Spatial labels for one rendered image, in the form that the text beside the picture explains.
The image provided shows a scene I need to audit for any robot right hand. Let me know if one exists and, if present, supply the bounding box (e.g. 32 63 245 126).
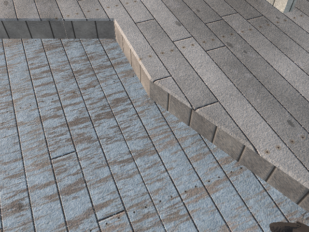
269 221 309 232

